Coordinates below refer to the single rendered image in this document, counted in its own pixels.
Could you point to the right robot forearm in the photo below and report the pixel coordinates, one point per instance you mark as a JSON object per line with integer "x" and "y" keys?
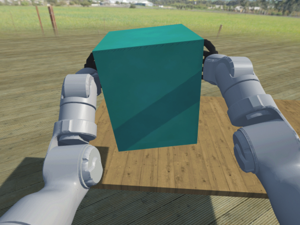
{"x": 245, "y": 98}

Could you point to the robot right upper arm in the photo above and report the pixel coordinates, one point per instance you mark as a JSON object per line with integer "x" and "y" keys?
{"x": 271, "y": 151}

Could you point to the robot right hand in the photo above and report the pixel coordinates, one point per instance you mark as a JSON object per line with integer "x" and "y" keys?
{"x": 211, "y": 49}

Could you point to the left robot forearm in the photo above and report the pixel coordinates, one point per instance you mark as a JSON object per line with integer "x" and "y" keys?
{"x": 78, "y": 102}

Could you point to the table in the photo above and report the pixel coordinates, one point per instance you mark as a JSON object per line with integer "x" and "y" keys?
{"x": 206, "y": 168}

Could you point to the robot left hand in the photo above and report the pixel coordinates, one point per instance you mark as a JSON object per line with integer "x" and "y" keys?
{"x": 90, "y": 63}

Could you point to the carton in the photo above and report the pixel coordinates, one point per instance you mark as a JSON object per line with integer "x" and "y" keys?
{"x": 151, "y": 81}

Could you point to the robot left upper arm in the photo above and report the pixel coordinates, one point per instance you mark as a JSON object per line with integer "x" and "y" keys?
{"x": 69, "y": 171}

